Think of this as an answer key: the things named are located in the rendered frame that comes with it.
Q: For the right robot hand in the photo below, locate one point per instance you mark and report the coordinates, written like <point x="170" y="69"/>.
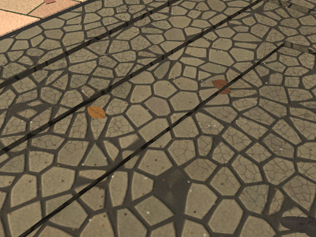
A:
<point x="300" y="224"/>

